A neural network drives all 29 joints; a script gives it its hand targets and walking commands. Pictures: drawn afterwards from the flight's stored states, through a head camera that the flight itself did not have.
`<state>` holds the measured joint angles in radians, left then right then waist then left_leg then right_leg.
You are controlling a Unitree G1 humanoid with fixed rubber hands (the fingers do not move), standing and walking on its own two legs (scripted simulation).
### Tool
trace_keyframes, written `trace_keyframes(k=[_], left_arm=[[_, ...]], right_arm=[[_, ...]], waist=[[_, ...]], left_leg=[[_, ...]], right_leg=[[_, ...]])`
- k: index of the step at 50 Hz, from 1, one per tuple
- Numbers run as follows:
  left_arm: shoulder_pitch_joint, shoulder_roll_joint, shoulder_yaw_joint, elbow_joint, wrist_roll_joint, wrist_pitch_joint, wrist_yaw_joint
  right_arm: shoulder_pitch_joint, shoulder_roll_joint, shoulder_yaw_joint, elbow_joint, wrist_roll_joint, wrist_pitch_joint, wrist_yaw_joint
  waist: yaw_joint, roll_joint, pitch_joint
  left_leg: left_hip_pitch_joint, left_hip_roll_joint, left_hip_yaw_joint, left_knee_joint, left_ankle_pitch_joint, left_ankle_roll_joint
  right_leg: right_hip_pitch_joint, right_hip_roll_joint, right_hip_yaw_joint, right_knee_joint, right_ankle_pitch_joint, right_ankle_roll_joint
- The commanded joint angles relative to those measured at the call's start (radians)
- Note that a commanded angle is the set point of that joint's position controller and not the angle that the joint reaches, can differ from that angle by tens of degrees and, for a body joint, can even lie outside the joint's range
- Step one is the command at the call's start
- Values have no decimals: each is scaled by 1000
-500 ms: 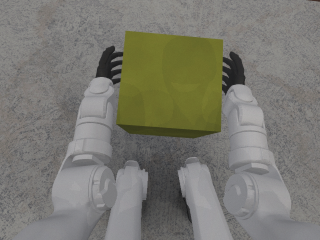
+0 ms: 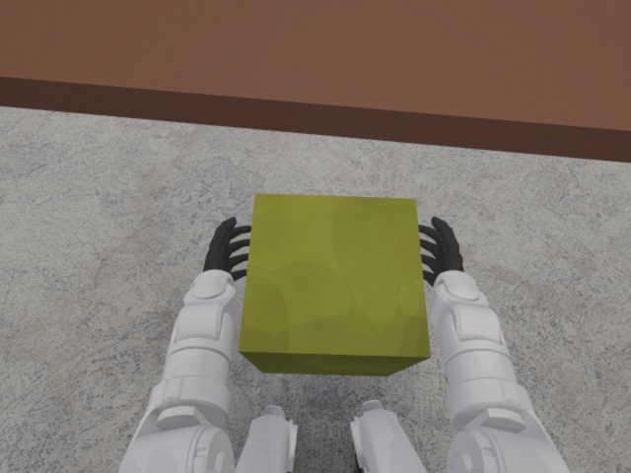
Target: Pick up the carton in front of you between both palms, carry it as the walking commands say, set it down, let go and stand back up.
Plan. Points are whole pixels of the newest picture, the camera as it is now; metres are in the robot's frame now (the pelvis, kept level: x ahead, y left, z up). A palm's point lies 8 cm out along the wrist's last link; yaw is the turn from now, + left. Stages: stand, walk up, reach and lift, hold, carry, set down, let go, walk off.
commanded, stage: reach and lift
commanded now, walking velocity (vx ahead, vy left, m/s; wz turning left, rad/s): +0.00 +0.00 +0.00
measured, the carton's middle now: (329, 296) +0.38 -0.01 -0.11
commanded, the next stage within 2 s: hold in 1.64 s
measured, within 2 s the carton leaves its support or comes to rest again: neither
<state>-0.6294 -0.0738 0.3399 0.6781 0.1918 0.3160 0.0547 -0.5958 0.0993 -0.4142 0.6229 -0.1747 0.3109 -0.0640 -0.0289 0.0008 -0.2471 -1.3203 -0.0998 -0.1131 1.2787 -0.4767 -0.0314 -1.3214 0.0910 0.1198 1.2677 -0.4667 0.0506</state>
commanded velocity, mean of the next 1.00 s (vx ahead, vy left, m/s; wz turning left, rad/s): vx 0.00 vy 0.00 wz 0.00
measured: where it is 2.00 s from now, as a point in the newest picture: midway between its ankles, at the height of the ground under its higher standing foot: outside the picture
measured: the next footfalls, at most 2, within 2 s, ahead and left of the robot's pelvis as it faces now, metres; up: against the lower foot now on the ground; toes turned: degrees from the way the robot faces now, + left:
none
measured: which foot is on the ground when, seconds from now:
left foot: down 0.00-1.00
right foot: down 0.00-1.00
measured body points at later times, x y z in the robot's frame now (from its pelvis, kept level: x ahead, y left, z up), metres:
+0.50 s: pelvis +0.05 +0.00 +0.12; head +0.06 +0.00 +0.57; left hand +0.36 +0.14 +0.10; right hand +0.36 -0.16 +0.11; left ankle +0.05 +0.13 -0.61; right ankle +0.06 -0.14 -0.61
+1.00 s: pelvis +0.03 +0.00 +0.13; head +0.01 +0.00 +0.58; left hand +0.34 +0.15 +0.15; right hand +0.35 -0.16 +0.15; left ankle +0.06 +0.12 -0.61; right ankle +0.06 -0.14 -0.61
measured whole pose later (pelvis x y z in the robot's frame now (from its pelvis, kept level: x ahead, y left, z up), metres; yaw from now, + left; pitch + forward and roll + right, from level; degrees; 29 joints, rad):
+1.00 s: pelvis +0.03 +0.00 +0.13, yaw +0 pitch -3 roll +0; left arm -0.32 -0.17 0.30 0.40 0.30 0.62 0.00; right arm -0.33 0.17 -0.32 0.40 -0.30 0.61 0.00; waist 0.00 0.00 -0.01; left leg -0.18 -0.05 -0.14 0.48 -0.23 -0.01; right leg -0.19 0.05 0.14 0.48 -0.22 0.02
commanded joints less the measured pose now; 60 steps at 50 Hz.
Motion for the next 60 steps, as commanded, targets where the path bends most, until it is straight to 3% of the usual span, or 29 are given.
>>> trace_keyframes(k=[1,14,25,30,38,47,60], left_arm=[[-515,-1074,-536,-1,-128,-31,-230],[-261,-1065,-608,-99,-125,-10,-237],[-101,-1058,-690,-250,-161,132,-264],[-68,-1043,-687,-316,-170,221,-275],[-160,-1037,-582,-262,-126,272,-303],[-263,-1065,-598,-275,-131,268,-308],[-194,-1042,-608,-323,-138,295,-303]], right_arm=[[-512,1055,589,56,120,-2,256],[-254,1052,669,-10,115,12,260],[-98,1044,749,-148,139,149,282],[-60,1026,747,-208,142,233,292],[-159,1014,633,-160,99,281,316],[-267,1043,657,-174,109,279,328],[-200,1022,671,-226,114,304,320]], waist=[[-1,12,-601],[11,6,-411],[25,-6,-210],[30,-3,-70],[24,-3,76],[32,1,-5],[30,-2,-19]], left_leg=[[470,-57,74,-238,239,11],[799,-26,29,-530,412,19],[1093,-1,25,-772,533,14],[1173,6,32,-864,492,16],[1148,14,43,-901,289,25],[1176,14,49,-890,278,24],[1234,8,50,-915,396,16]], right_leg=[[450,64,-96,-219,244,-22],[818,33,-41,-512,419,-33],[1117,8,-25,-757,543,-31],[1182,-2,-30,-849,494,-30],[1159,-6,-48,-888,277,-45],[1191,-4,-55,-873,275,-43],[1244,2,-52,-900,391,-34]])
